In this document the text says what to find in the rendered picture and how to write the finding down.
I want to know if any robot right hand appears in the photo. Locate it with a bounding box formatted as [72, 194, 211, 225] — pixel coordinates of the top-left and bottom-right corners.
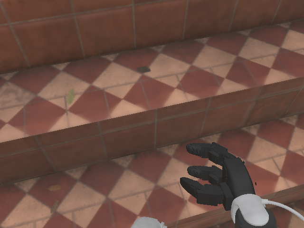
[180, 142, 257, 211]

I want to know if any right robot forearm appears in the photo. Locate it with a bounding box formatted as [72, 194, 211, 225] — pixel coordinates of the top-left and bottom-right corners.
[231, 194, 277, 228]

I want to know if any robot left thigh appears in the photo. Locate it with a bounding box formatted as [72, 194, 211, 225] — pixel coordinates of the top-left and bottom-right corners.
[131, 217, 167, 228]

